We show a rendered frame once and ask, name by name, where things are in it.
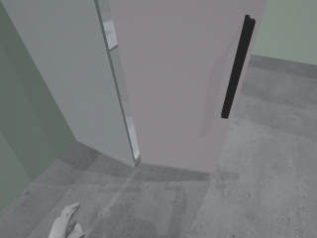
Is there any left robot hand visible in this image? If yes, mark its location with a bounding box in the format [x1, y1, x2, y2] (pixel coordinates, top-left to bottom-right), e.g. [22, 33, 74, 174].
[48, 202, 85, 238]

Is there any handle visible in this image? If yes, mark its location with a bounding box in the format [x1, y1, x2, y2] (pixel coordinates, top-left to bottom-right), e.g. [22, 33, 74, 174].
[221, 15, 256, 119]

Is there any fridge door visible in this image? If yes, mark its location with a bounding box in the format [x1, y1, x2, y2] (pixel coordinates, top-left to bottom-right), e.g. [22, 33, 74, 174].
[109, 0, 267, 174]

